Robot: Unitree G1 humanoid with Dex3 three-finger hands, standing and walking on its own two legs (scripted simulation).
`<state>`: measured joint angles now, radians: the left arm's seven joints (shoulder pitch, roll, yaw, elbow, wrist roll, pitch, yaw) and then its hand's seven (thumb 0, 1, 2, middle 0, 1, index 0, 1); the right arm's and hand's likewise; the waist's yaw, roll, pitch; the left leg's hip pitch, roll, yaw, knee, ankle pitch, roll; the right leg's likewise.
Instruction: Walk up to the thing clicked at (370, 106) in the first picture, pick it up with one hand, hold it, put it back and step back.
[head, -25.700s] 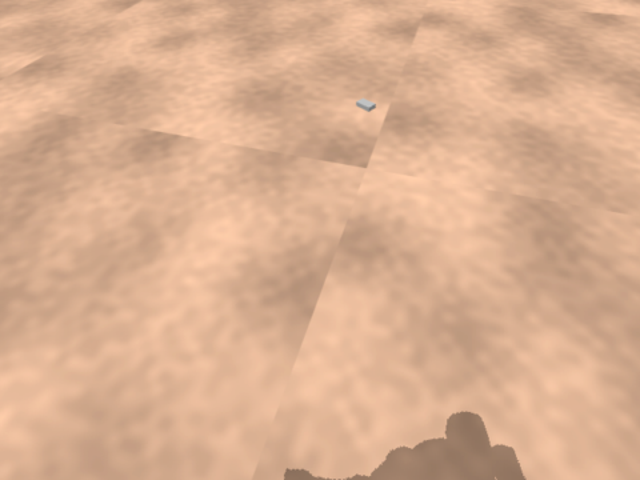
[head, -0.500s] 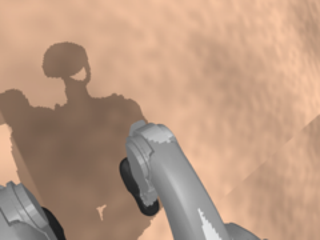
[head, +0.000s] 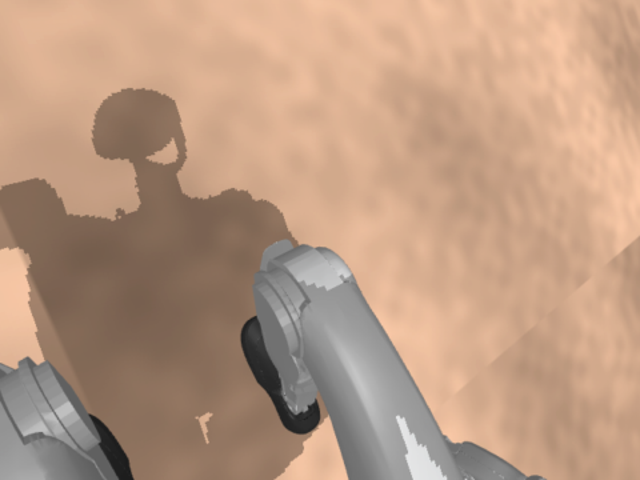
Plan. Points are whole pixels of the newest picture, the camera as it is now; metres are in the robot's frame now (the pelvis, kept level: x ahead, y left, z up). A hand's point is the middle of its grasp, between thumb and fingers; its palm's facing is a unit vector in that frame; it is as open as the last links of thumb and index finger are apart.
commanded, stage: close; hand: left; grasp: from above
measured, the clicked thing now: out of the picture +0.44 +0.33 -0.31
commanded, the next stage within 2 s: settle in 1.58 s
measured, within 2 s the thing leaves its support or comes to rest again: neither
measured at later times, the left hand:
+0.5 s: hand out of the picture +0.42 +0.32 -0.25, palm faces -0.09 -0.42 -0.90, open 9.0 cm
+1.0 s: hand out of the picture +0.42 +0.32 -0.25, palm faces -0.10 -0.42 -0.90, open 7.9 cm
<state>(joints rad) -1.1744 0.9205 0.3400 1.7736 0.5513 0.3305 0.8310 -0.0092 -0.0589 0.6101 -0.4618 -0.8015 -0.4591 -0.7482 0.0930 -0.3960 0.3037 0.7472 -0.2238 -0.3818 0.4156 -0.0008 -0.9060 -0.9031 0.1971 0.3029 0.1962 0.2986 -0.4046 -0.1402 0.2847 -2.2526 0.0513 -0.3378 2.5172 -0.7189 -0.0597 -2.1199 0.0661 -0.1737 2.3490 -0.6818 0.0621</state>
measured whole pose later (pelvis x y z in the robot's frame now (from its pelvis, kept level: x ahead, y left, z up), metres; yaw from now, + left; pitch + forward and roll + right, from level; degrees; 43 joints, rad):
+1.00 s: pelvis +0.00 +0.00 +0.01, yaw +0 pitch +24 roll -14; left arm -1.20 0.94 0.29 1.79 0.53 0.34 0.83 0.00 0.34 0.44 -0.79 -0.49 -0.75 -0.48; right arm 0.08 -0.40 0.31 0.78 -0.23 -0.41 0.40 0.00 -0.91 -0.91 0.20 0.30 0.20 0.30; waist -0.41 -0.14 0.29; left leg -2.24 0.05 -0.34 2.50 -0.72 -0.06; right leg -2.10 0.06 -0.18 2.33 -0.68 0.06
